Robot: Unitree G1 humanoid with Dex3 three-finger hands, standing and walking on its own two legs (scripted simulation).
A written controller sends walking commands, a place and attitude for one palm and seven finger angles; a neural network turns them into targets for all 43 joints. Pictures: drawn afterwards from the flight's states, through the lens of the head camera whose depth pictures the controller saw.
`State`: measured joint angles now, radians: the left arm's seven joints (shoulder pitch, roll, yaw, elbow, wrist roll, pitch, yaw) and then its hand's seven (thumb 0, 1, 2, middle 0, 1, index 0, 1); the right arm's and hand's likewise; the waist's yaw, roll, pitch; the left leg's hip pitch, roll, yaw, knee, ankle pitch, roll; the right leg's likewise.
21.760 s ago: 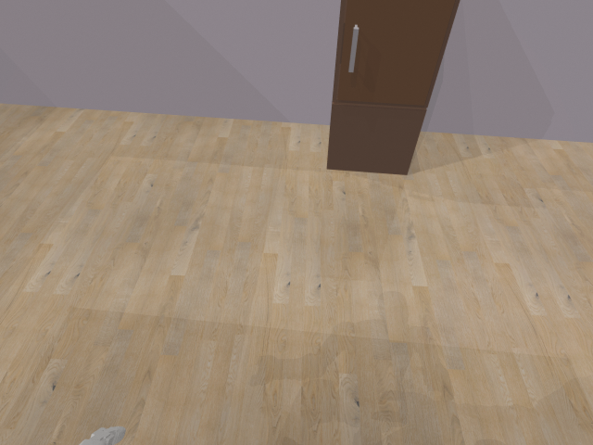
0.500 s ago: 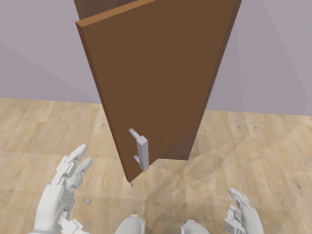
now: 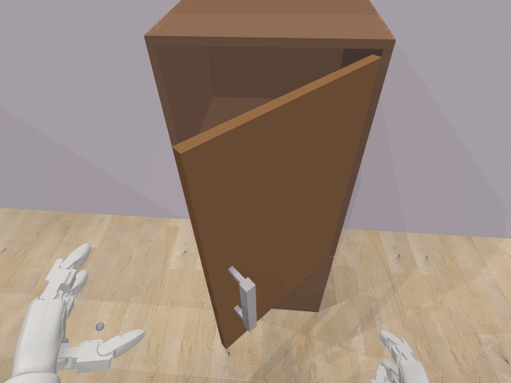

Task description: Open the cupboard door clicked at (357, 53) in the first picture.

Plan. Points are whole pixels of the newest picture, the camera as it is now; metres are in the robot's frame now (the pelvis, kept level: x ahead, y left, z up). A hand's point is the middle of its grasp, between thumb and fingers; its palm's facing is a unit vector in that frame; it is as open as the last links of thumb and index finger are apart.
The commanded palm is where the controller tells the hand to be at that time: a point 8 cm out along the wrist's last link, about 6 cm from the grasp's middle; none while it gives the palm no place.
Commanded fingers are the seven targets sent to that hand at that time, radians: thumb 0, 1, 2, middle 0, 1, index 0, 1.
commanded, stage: draw the hand back to the body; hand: left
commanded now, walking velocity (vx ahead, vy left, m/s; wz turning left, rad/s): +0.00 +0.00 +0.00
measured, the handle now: (242, 299) +0.30 +0.06 -0.08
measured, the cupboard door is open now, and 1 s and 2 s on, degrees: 47 47 47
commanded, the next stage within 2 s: step back with the hand held close in 0.72 s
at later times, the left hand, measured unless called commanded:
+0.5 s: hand (46, 267) +0.19 +0.25 +0.19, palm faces +0.46 -0.80 -0.38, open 7.8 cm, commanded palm +0.14 +0.28 +0.20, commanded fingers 0.00 0.90 0.90 -0.20 -0.30 -0.20 -0.30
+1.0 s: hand (54, 269) +0.19 +0.25 +0.18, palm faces +0.41 -0.80 -0.43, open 7.5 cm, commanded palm +0.14 +0.28 +0.21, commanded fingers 0.00 0.90 0.90 -0.20 -0.30 -0.20 -0.30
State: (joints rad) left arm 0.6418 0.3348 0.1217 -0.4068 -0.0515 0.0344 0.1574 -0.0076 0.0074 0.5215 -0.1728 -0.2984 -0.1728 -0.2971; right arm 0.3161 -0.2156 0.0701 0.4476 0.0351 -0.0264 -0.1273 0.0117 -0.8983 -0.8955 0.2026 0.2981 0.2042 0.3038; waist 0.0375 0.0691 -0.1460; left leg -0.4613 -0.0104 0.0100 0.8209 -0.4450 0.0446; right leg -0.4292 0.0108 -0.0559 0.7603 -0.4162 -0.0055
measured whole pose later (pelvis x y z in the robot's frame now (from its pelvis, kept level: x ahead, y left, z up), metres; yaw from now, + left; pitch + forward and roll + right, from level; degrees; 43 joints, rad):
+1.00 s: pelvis -0.01 -0.01 +0.04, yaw -3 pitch -2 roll -1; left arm 0.48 0.35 0.37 -0.36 -0.05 -0.12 0.11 0.01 0.89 0.90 -0.21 -0.30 -0.21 -0.30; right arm 0.17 -0.23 0.03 0.61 0.00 -0.06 -0.07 0.01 -0.90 -0.90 0.20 0.30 0.21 0.30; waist 0.03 0.06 0.01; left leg -0.17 0.02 0.05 0.45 -0.25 0.02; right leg -0.14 0.05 -0.01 0.35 -0.19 -0.03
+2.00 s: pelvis -0.18 -0.03 +0.02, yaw -5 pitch +4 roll -2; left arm 0.53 0.41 0.43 -0.54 -0.06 -0.23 0.16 0.01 0.89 0.90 -0.20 -0.30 -0.20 -0.30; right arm 0.14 -0.17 0.02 0.65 -0.02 -0.12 -0.04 0.01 -0.90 -0.90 0.21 0.30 0.21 0.30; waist 0.03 -0.01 0.01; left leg -0.56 0.08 0.06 0.50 -0.05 0.00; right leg -0.13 0.06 0.01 0.47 -0.42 -0.03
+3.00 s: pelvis -0.29 -0.05 +0.02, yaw -4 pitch -1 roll -1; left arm 0.53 0.39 0.42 -0.44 -0.03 -0.22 0.16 0.01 0.88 0.90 -0.21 -0.30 -0.21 -0.30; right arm 0.24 -0.20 0.02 0.65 0.00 -0.13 -0.06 0.01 -0.90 -0.90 0.20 0.30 0.20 0.30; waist 0.00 0.01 -0.01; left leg -0.18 0.04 0.05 0.56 -0.37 -0.01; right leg -0.30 0.01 -0.10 0.53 -0.23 -0.04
